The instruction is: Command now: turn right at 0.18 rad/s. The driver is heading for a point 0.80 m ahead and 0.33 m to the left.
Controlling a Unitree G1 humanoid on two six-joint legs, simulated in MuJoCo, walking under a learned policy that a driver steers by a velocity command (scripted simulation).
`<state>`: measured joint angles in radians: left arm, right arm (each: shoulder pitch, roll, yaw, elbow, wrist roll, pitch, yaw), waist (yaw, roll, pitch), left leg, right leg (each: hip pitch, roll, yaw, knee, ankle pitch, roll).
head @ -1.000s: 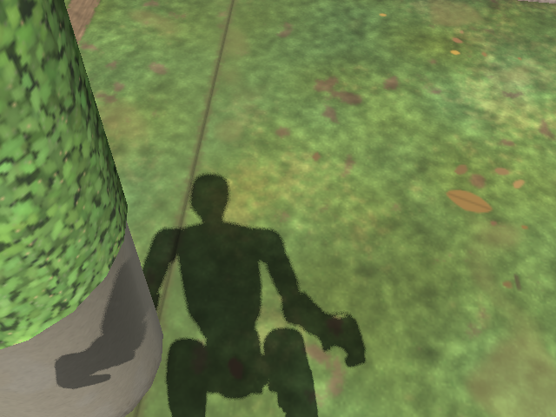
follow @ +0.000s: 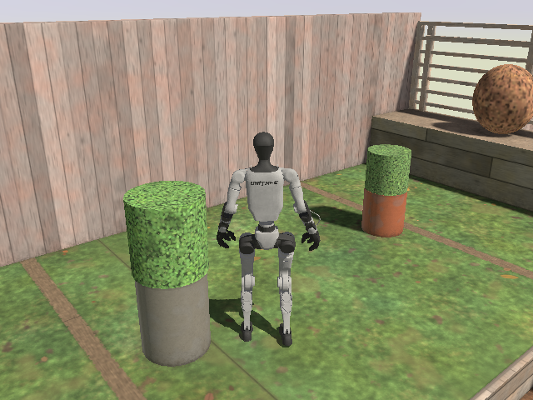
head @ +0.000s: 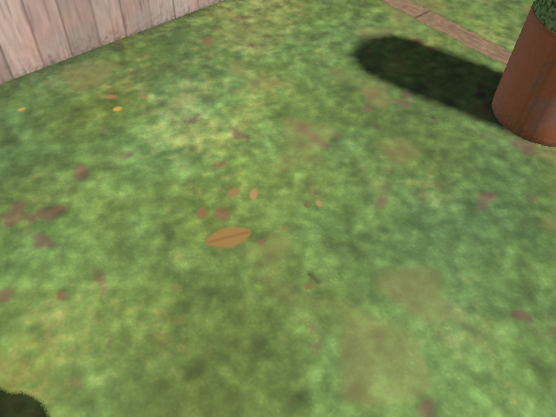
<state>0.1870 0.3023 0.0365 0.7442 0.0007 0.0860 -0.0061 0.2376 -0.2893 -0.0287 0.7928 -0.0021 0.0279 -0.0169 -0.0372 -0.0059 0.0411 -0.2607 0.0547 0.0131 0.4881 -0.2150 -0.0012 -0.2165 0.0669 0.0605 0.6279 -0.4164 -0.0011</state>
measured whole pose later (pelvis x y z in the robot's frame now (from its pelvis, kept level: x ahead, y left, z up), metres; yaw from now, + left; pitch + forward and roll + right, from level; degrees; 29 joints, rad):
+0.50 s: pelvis +0.00 +0.01 -0.01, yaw +14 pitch -1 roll -2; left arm 0.25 0.33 0.07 0.83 0.04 0.00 0.03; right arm 0.29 -0.30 -0.07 0.83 0.00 0.06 0.08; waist -0.01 -0.05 0.02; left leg -0.22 0.03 0.07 0.64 -0.42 0.12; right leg -0.07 -0.04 -0.20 0.44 -0.35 -0.01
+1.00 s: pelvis +0.30 +0.14 -0.04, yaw +40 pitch +4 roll -2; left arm -0.05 0.25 0.02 0.65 0.04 -0.07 -0.02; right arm 0.53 -0.30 -0.11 0.93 0.00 -0.07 0.00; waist -0.11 -0.01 0.04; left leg 0.09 -0.03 -0.29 0.70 -0.53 0.11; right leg -0.61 0.00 -0.02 0.64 -0.13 0.00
